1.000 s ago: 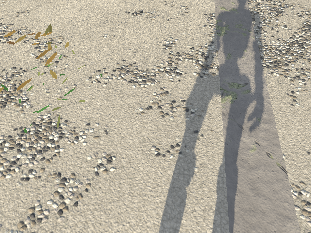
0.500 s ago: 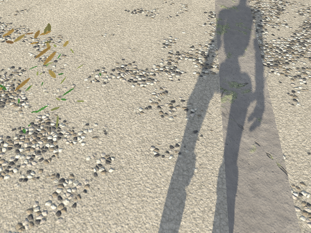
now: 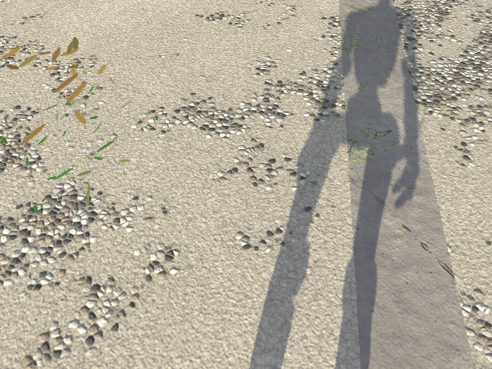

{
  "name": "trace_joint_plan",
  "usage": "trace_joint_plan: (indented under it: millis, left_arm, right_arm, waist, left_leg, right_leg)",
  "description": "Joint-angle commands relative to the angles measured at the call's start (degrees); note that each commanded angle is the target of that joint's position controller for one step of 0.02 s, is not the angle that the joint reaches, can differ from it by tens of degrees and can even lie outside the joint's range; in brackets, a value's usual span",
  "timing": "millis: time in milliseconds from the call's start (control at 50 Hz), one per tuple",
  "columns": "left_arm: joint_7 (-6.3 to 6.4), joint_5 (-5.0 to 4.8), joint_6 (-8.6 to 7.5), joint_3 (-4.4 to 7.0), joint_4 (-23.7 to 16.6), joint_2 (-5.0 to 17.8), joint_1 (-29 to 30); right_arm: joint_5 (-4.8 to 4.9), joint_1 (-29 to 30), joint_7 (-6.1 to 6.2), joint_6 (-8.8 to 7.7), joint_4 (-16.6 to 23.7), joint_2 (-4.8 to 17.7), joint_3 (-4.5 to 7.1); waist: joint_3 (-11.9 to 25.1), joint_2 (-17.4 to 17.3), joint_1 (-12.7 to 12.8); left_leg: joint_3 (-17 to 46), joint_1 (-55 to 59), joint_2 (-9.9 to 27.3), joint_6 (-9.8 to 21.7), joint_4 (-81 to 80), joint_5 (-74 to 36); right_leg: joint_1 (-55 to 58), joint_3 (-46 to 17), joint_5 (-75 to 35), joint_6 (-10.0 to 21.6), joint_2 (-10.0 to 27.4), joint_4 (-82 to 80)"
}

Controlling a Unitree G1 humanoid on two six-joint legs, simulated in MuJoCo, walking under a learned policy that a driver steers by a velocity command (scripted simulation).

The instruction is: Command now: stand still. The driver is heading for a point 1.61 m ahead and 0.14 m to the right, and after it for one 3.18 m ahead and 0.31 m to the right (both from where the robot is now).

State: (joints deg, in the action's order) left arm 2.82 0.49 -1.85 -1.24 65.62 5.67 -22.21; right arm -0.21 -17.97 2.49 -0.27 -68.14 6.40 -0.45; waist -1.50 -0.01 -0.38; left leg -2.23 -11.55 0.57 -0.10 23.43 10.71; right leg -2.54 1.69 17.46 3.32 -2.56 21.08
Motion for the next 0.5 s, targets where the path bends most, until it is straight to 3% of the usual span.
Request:
trace_joint_plan:
  millis: [20, 140, 180, 200, 240, 260, 300, 340, 380, 440, 480, 500]
  left_arm:
    - [0.10, -0.01, -0.12, 0.46, 0.2, 3.6, -6.2]
    - [0.11, -0.02, -0.16, 0.45, 0.2, 3.5, -6.5]
    - [0.05, 0.17, -0.04, 0.71, 0.4, 4.0, -7.5]
    - [0.00, 0.15, 0.22, 1.41, 0.4, 5.6, -8.3]
    - [-0.26, 0.12, 0.81, 2.79, 0.4, 8.5, -10.7]
    - [-0.41, 0.18, 0.82, 3.15, 0.6, 8.7, -12.0]
    - [-0.54, 1.09, 0.09, 3.39, 1.1, 8.3, -14.0]
    - [-0.67, 1.32, -1.01, 3.68, 0.8, 8.7, -13.7]
    - [-0.79, 1.18, -1.97, 3.75, 0.2, 9.0, -12.4]
    - [-0.93, 0.95, -2.81, 3.96, -0.6, 10.2, -10.3]
    - [-1.31, 0.26, -3.16, 3.98, -1.4, 10.8, -6.7]
    - [-1.69, 0.40, -3.53, 3.69, -1.4, 10.4, -7.2]
  right_arm:
    - [0.01, -4.8, 0.11, -0.08, -0.1, 3.4, 0.39]
    - [0.04, -4.9, 0.13, -0.04, -0.1, 3.3, 0.34]
    - [-0.17, -4.5, 0.04, 0.11, 0.0, 3.2, 0.34]
    - [-0.35, -3.6, -0.12, 0.20, 0.6, 3.6, 0.58]
    - [-1.37, 0.1, -0.90, 0.26, 3.1, 3.9, 1.03]
    - [-1.94, 2.5, -1.33, 0.01, 4.8, 3.3, 0.98]
    - [-1.93, 6.2, -2.04, -1.02, 7.9, 4.0, 1.44]
    - [-1.66, 7.1, -2.66, -2.34, 9.6, 4.8, 2.02]
    - [-1.10, 8.6, -3.27, -3.24, 11.3, 5.4, 2.59]
    - [-0.51, 8.6, -3.88, -3.29, 13.1, 5.3, 3.15]
    - [0.00, -0.1, -3.70, -3.45, 10.7, 4.9, 3.75]
    - [0.02, -8.0, -3.22, -3.70, 7.7, 6.9, 4.94]
  waist:
    - [-4.2, 0.5, 0.0]
    - [-4.3, 0.6, 0.0]
    - [-4.0, 1.1, 0.7]
    - [-5.0, 2.9, 1.2]
    - [-10.6, 7.1, 3.2]
    - [-13.8, 7.8, 4.3]
    - [-15.9, 6.7, 4.9]
    - [-14.1, 4.3, 4.0]
    - [-11.8, 3.8, 3.2]
    - [-9.6, 5.8, 1.3]
    - [-6.8, 4.9, -3.7]
    - [-2.8, 1.7, -6.5]
  left_leg:
    - [5.0, 2.5, 5.2, 1.7, -1.9, -8.8]
    - [4.9, 2.5, 5.2, 1.5, -1.7, -8.8]
    - [3.7, 1.6, 3.6, 1.7, -0.7, -1.4]
    - [1.7, -0.9, 1.5, 2.0, 2.6, 4.9]
    - [-3.0, -12.3, -1.6, 2.4, 11.2, 14.4]
    - [-3.6, -16.9, -0.5, 2.8, 15.0, 14.9]
    - [-1.5, -25.8, 2.4, 3.5, 22.9, 15.8]
    - [-0.3, -30.2, 3.7, 3.8, 24.6, 14.3]
    - [-0.8, -28.0, 3.3, 3.8, 21.5, 11.9]
    - [-2.9, -18.6, 1.3, 4.3, 15.7, 8.1]
    - [-6.0, -0.7, -2.6, 5.2, 9.0, 2.0]
    - [-6.3, 10.7, -4.3, 5.7, 6.8, 2.1]
  right_leg:
    - [-6.8, -6.0, -15.0, 0.3, 8.1, -4.5]
    - [-6.6, -6.0, -15.9, 0.3, 8.2, -4.5]
    - [-6.4, -6.8, -3.9, 1.3, 7.5, -6.6]
    - [-6.6, -8.7, 6.2, 2.7, 7.7, -7.9]
    - [-6.3, -17.1, 25.0, 7.2, 13.4, -13.1]
    - [-6.5, -21.0, 28.0, 9.4, 17.0, -15.1]
    - [-2.7, -24.4, 22.0, 12.3, 20.7, -16.6]
    - [3.3, -22.2, 12.0, 12.6, 20.6, -15.4]
    - [4.7, -18.1, 3.5, 11.4, 19.0, -14.1]
    - [0.4, -12.5, -6.4, 9.6, 17.1, -10.9]
    - [-8.6, -7.1, -17.5, 7.0, 14.1, -3.1]
    - [-12.5, -3.9, -24.3, 5.5, 11.0, 6.8]
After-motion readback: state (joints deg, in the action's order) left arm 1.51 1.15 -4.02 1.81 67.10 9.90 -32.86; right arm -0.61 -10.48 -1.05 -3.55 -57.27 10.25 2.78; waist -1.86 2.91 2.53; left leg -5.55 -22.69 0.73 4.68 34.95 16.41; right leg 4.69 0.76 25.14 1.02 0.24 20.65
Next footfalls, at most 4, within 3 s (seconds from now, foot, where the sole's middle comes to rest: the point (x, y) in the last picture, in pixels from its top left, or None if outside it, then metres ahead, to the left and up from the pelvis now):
0.50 left None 0.20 0.14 -0.78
1.04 right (269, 359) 0.55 -0.03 -0.78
1.60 left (208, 261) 0.86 0.15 -0.78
2.16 right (262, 197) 1.12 -0.03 -0.78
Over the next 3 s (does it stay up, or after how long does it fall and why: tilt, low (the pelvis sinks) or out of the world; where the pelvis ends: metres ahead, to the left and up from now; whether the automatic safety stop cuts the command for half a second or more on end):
stays up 1.40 -0.06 0.00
